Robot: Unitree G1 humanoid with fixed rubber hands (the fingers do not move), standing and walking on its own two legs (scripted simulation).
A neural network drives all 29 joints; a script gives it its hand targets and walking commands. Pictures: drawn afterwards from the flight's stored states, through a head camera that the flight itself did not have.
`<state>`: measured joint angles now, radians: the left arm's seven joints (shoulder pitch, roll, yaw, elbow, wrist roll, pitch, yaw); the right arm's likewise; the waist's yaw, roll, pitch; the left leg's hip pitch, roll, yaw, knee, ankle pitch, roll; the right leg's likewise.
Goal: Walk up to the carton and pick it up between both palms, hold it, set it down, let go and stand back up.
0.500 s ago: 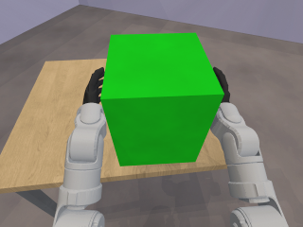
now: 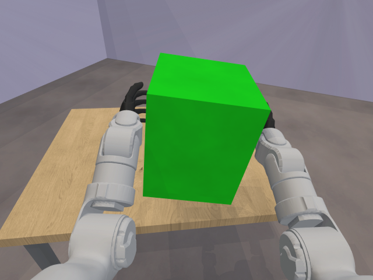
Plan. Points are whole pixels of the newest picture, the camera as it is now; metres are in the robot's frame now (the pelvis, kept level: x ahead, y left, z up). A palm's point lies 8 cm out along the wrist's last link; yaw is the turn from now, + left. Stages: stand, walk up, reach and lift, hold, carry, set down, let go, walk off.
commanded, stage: hold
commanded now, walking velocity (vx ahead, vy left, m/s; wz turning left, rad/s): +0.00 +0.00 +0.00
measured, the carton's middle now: (195, 128) +0.39 +0.01 +0.19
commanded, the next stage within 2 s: none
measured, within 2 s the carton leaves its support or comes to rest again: neither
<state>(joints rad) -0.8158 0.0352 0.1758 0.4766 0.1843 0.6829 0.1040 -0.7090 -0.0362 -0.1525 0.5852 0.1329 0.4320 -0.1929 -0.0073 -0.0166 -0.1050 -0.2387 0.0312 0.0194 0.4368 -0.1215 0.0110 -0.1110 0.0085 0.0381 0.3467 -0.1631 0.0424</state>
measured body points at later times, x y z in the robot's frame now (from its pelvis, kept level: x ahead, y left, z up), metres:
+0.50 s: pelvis +0.04 -0.01 +0.00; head +0.01 +0.01 +0.45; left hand +0.42 +0.16 +0.21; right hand +0.44 -0.13 +0.22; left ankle +0.08 +0.10 -0.74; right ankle +0.03 -0.15 -0.74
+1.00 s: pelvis +0.03 -0.01 +0.00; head +0.02 +0.02 +0.45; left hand +0.39 +0.17 +0.20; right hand +0.41 -0.13 +0.19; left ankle +0.08 +0.10 -0.74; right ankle +0.03 -0.15 -0.74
